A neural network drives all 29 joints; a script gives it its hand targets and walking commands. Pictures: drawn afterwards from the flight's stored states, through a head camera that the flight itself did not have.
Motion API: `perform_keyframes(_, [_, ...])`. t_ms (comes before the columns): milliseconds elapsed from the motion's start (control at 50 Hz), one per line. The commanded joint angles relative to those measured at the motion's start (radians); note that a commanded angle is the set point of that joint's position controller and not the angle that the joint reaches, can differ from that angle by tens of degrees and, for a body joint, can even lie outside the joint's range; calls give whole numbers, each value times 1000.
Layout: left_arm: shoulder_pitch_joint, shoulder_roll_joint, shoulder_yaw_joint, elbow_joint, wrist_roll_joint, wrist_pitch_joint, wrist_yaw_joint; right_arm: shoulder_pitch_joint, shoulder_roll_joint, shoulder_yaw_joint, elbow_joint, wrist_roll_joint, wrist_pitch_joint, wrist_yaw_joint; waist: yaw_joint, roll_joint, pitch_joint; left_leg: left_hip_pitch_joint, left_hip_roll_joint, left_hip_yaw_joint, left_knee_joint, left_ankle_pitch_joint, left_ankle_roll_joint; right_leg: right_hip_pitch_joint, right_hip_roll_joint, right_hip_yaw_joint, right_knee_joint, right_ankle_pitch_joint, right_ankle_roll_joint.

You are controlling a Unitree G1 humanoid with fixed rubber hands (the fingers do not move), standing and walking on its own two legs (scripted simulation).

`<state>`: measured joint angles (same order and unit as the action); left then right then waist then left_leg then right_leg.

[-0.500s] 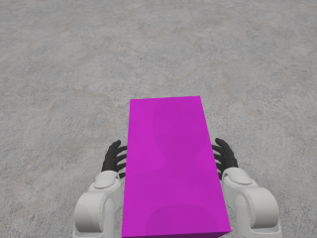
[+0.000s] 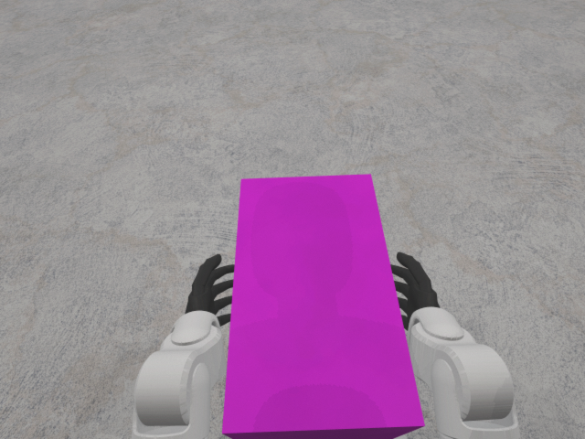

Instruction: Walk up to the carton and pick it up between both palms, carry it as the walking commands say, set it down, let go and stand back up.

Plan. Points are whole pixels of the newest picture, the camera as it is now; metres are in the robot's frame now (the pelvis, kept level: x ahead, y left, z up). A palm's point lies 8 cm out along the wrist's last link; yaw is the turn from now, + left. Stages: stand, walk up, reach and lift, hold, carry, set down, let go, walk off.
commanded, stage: carry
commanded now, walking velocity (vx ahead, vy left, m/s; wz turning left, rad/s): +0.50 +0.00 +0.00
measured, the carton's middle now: (310, 324) +0.27 -0.01 +0.00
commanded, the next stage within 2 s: none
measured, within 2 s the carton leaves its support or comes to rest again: neither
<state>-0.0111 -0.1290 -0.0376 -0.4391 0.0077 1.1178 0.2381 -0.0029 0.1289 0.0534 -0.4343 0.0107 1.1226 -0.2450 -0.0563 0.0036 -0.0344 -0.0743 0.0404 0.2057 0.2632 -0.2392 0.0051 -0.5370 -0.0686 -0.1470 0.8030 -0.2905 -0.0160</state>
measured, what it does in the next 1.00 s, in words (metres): walks ahead: right foot, then left foot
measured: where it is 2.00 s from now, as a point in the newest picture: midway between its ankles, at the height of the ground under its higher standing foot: (284, 223)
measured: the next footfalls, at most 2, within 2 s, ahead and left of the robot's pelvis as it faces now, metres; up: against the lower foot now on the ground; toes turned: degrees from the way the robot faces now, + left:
right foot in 0.14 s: +0.30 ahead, -0.11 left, +0.00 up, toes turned -9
left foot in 0.60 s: +0.49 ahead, +0.12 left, +0.00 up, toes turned +10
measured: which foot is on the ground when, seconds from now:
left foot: down 0.00-0.16, up 0.18-0.58, down 0.60-0.96, up 0.98-1.00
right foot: up 0.00-0.12, down 0.14-0.64, up 0.66-0.92, down 0.94-1.00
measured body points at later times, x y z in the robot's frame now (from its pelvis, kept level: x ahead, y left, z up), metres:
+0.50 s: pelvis +0.32 -0.03 +0.01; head +0.36 -0.04 +0.45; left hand +0.57 +0.13 +0.08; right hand +0.60 -0.13 +0.06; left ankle +0.41 +0.13 -0.71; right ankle +0.26 -0.11 -0.75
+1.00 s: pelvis +0.67 -0.01 -0.02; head +0.69 -0.02 +0.43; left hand +0.94 +0.13 +0.05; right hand +0.94 -0.13 +0.04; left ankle +0.48 +0.09 -0.70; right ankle +0.76 -0.08 -0.75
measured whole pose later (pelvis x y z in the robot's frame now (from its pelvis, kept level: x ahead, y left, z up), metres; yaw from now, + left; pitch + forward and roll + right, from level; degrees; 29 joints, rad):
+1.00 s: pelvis +0.67 -0.01 -0.02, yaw +4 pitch +4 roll -1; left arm -0.06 -0.13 -0.05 -0.42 0.01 1.10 0.24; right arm -0.03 0.13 0.02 -0.44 0.01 1.12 -0.23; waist -0.02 0.04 -0.04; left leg -0.16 0.09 0.12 0.82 -0.48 -0.05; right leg -0.46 -0.03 -0.23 0.51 -0.12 -0.09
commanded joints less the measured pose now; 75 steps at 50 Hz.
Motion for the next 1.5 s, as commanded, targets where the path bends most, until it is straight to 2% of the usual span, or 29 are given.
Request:
perform_keyframes(0, [-405,-979,-496,-195,-237,-74,-163,-462,991,555,-220,298,-77,187,35,195,-264,119,191,-30,-16,293,95,121,49,-61,-266,218,-14])
perform_keyframes(20, [-411,-968,-500,-181,-236,-62,-158,-430,965,533,-195,282,-67,183,40,203,-257,101,179,-3,7,280,82,154,42,-76,-299,263,-10])
perform_keyframes(80, [-403,-936,-503,-181,-246,-36,-158,-403,928,515,-183,239,-42,170,80,-11,-340,-198,96,55,384,311,7,606,-53,33,-392,188,-96])
perform_keyframes(120, [-408,-877,-465,-144,-239,-28,-159,-408,903,510,-158,224,-22,162,75,-302,-359,-541,-59,-15,807,-231,-31,819,-359,587,-577,97,-238])
perform_keyframes(140, [-350,-883,-439,-106,-229,-22,-161,-427,895,520,-173,242,-21,163,70,-208,-340,-575,-41,-107,923,-268,-14,774,-380,598,-587,246,-255])
perform_keyframes(180, [-318,-938,-413,-70,-226,-27,-165,-426,924,522,-155,245,-22,165,80,-109,-379,-629,14,-186,911,-185,6,806,-349,455,-537,483,-229])
perform_keyframes(240, [-378,-1018,-465,-137,-272,-74,-193,-414,1045,531,-153,248,-59,174,80,-105,-402,-504,44,-162,683,-81,-14,707,-269,246,-587,434,-119])
perform_keyframes(320, [-487,-995,-526,-246,-301,-117,-208,-429,1084,531,-154,226,-111,168,76,-167,-354,-451,32,-126,486,25,-15,626,-226,122,-667,194,-109])
perform_keyframes(520, [-317,-877,-506,-189,-265,-45,-185,-347,905,510,-215,199,-67,134,64,-78,-336,-104,-37,35,49,193,16,599,-150,-72,-380,573,-42])
perform_keyframes(540, [-349,-867,-511,-208,-266,-41,-185,-318,917,513,-187,210,-57,137,38,-68,-408,84,-5,-21,64,136,50,497,-127,-69,-230,539,-18])
perform_keyframes(560, [-347,-857,-506,-195,-263,-25,-182,-315,884,499,-174,205,-41,139,16,69,-466,276,176,-290,73,148,128,273,-70,-56,-29,323,9])
perform_keyframes(580, [-340,-854,-509,-194,-259,-18,-182,-310,874,495,-168,206,-37,138,18,219,-468,437,358,-553,41,336,225,0,24,-45,161,-143,16])
perform_keyframes(600, [-353,-850,-503,-174,-255,-13,-181,-327,893,506,-149,222,-26,143,20,178,-395,474,389,-565,38,550,273,-149,64,18,305,-277,0])
perform_keyframes(620, [-323,-872,-491,-126,-255,-9,-172,-314,900,493,-129,231,-16,144,12,147,-348,498,376,-482,69,697,273,-241,30,46,331,-267,-4])
perform_keyframes(680, [-404,-948,-511,-146,-259,-26,-173,-399,976,496,-144,262,-28,165,18,45,-272,336,311,-313,-1,584,168,-172,-18,54,125,-112,2])
perform_keyframes(820, [-429,-989,-490,-151,-239,-50,-156,-500,973,525,-225,284,-62,174,34,216,-226,123,188,-70,-15,396,89,145,60,-56,-298,219,-19])
perform_keyframes(860, [-428,-988,-505,-194,-251,-54,-152,-452,977,532,-235,283,-65,172,51,101,-333,56,118,39,226,555,25,415,71,-88,-422,340,-37])
perform_keyframes(880, [-390,-967,-504,-201,-252,-54,-149,-434,950,520,-226,271,-59,168,85,55,-416,-122,92,52,425,503,-24,671,-17,13,-404,403,-86])
perform_keyframes(900, [-397,-930,-492,-207,-244,-52,-150,-449,937,527,-231,266,-52,168,96,-154,-468,-343,16,67,661,208,-63,853,-248,278,-427,568,-173])
perform_keyframes(920, [-400,-918,-477,-173,-239,-46,-149,-414,941,524,-188,252,-37,168,77,-267,-434,-520,-66,-18,847,-290,-60,903,-371,484,-470,825,-261])
perform_keyframes(940, [-368,-920,-459,-154,-237,-43,-155,-424,934,527,-183,259,-39,168,70,-162,-394,-524,-44,-121,923,-332,-39,826,-368,439,-462,942,-272])
perform_keyframes(980, [-329,-958,-423,-129,-230,-57,-163,-438,964,549,-187,268,-49,173,69,-79,-408,-487,22,-197,730,-248,0,775,-322,317,-460,930,-198])
perform_keyframes(1060, [-387,-1020,-507,-171,-269,-83,-193,-393,1042,523,-157,248,-79,178,68,-176,-445,-243,-10,-103,350,-94,-20,581,-179,55,-449,823,-82])
perform_keyframes(1160, [-495,-982,-590,-323,-326,-110,-203,-363,1032,494,-207,215,-120,167,45,-74,-490,34,72,-118,146,327,15,432,-123,14,-358,501,-7])
perform_keyframes(1240, [-370,-943,-537,-157,-285,-51,-203,-372,913,495,-205,197,-78,161,48,135,-425,244,305,-263,241,1077,108,135,-37,18,-256,-71,21])
perform_keyframes(1280, [-359,-940,-534,-154,-283,-33,-196,-366,913,479,-197,198,-65,160,49,145,-442,223,229,-176,316,1091,89,209,-44,13,-311,176,18])
perform_keyframes(1340, [-375,-923,-525,-145,-278,-15,-186,-362,909,463,-156,200,-37,163,55,21,-401,35,123,-112,356,889,26,375,-65,-10,-243,632,10])
perform_keyframes(1360, [-333,-897,-499,-95,-262,-2,-185,-364,892,464,-131,195,-19,156,62,-47,-361,-11,96,-92,345,787,20,409,-53,-24,-283,675,9])
perform_keyframes(1480, [-412,-949,-467,-100,-259,-22,-179,-497,984,503,-167,264,-25,163,55,6,-315,69,21,3,351,822,15,346,19,-106,-236,603,-7])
